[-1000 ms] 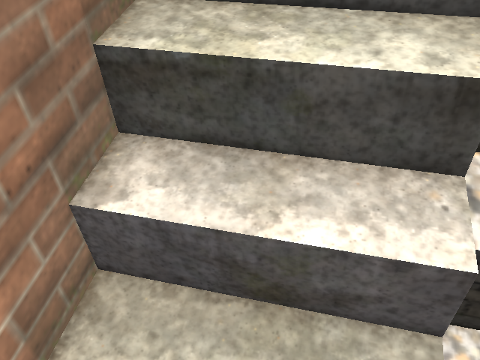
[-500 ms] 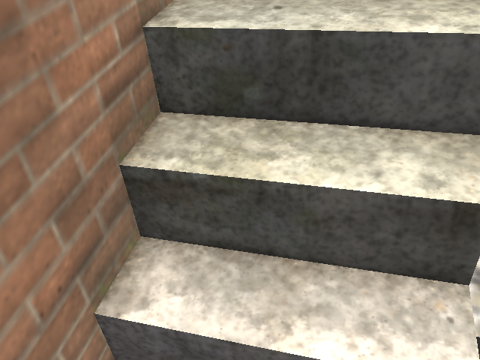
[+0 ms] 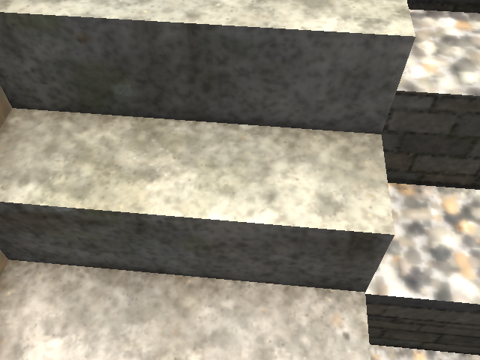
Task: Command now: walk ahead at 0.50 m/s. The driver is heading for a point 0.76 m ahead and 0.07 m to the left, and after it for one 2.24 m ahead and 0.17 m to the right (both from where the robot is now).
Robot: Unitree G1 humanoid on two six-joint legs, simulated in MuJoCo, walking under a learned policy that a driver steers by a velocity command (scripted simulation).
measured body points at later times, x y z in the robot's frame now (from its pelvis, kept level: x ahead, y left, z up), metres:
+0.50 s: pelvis +0.04 +0.03 +0.16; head -0.02 +0.04 +0.61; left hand +0.22 +0.23 +0.09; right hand +0.13 -0.19 +0.04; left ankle +0.11 +0.09 -0.55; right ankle +0.07 -0.06 -0.49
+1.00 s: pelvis +0.03 +0.13 +0.17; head -0.01 +0.10 +0.62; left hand +0.09 +0.38 +0.06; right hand +0.23 -0.05 +0.07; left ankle +0.08 +0.25 -0.52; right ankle +0.10 -0.03 -0.54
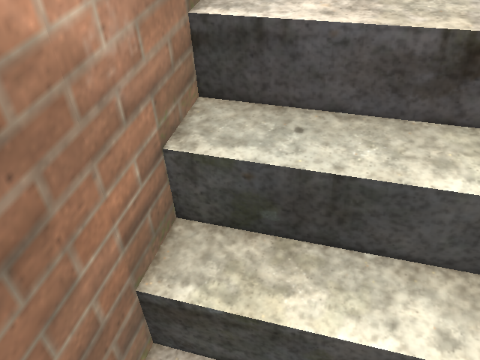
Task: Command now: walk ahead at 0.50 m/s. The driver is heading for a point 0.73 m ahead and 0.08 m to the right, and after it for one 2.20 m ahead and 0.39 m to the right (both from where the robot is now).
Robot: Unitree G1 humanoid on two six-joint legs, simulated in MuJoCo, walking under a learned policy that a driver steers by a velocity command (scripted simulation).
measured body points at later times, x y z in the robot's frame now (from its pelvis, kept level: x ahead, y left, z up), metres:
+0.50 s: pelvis -0.03 +0.05 -0.07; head -0.06 +0.05 +0.38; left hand +0.12 +0.29 -0.16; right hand +0.08 -0.18 -0.17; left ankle +0.03 +0.13 -0.72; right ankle -0.10 -0.05 -0.75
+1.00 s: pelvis -0.02 +0.10 -0.17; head +0.01 +0.07 +0.28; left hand +0.15 +0.35 -0.24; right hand +0.13 -0.13 -0.30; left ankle -0.13 +0.32 -0.89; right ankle -0.08 +0.01 -0.64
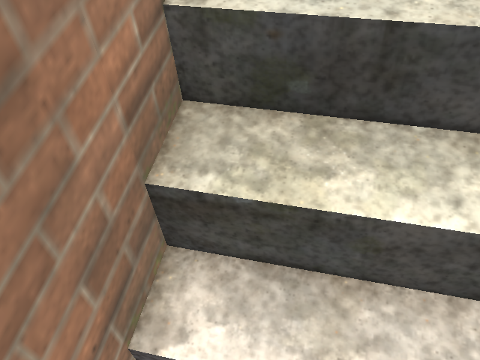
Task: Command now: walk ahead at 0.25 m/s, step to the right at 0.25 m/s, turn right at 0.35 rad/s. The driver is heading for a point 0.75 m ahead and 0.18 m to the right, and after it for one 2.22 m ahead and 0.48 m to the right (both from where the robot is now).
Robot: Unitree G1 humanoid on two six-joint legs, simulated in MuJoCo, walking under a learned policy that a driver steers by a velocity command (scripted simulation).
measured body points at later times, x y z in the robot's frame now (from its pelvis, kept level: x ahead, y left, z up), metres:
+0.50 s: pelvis -0.06 -0.02 +0.11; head -0.09 -0.03 +0.56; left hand +0.18 +0.17 +0.07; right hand +0.00 -0.32 +0.01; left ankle -0.11 +0.11 -0.42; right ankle +0.02 -0.05 -0.57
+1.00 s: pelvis -0.32 +0.06 -0.23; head -0.33 +0.05 +0.22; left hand -0.08 +0.09 -0.31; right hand -0.30 -0.19 -0.36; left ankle -0.27 +0.23 -0.97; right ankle -0.31 -0.07 -0.79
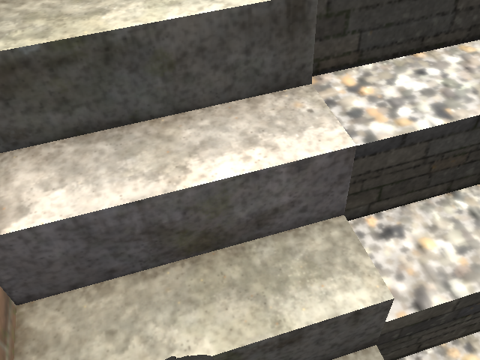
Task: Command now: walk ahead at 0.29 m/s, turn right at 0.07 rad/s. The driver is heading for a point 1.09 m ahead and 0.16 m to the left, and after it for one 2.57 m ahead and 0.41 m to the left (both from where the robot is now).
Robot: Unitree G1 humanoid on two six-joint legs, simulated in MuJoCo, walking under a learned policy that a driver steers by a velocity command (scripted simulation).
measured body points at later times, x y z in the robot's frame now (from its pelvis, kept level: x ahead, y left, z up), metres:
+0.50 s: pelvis -0.32 -0.07 -0.27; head -0.34 -0.06 +0.18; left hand +0.01 +0.11 -0.11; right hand -0.44 -0.35 -0.39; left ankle -0.44 +0.00 -1.00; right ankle -0.15 -0.19 -0.76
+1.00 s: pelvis -0.54 -0.14 -0.48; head -0.58 -0.14 -0.03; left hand -0.29 +0.07 -0.50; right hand -0.51 -0.42 -0.60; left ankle -0.64 -0.02 -0.96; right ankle -0.48 -0.25 -1.18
